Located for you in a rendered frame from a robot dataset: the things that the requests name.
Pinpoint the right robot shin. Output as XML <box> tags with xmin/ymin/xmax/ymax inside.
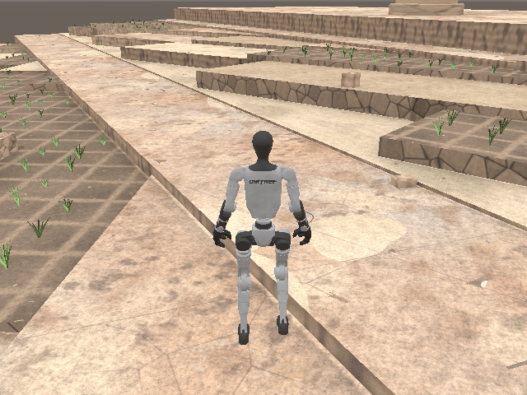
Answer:
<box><xmin>277</xmin><ymin>267</ymin><xmax>288</xmax><ymax>324</ymax></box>

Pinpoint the robot left forearm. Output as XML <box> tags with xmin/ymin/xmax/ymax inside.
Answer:
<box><xmin>215</xmin><ymin>200</ymin><xmax>231</xmax><ymax>233</ymax></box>

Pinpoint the left robot shin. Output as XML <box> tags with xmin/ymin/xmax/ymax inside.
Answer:
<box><xmin>238</xmin><ymin>276</ymin><xmax>250</xmax><ymax>333</ymax></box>

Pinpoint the left robot hand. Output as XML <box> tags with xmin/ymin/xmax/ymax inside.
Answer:
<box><xmin>213</xmin><ymin>229</ymin><xmax>231</xmax><ymax>248</ymax></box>

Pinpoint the right robot hand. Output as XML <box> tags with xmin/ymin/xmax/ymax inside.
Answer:
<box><xmin>293</xmin><ymin>228</ymin><xmax>311</xmax><ymax>245</ymax></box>

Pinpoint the left robot upper arm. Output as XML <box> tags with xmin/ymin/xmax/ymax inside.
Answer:
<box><xmin>223</xmin><ymin>167</ymin><xmax>246</xmax><ymax>212</ymax></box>

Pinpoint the right robot upper arm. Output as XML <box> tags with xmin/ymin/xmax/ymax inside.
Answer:
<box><xmin>280</xmin><ymin>166</ymin><xmax>301</xmax><ymax>213</ymax></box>

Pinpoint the robot shin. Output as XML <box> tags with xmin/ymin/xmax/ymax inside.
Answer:
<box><xmin>238</xmin><ymin>276</ymin><xmax>250</xmax><ymax>333</ymax></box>
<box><xmin>277</xmin><ymin>267</ymin><xmax>288</xmax><ymax>324</ymax></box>

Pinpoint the robot right forearm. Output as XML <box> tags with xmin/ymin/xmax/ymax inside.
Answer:
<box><xmin>293</xmin><ymin>200</ymin><xmax>310</xmax><ymax>231</ymax></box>

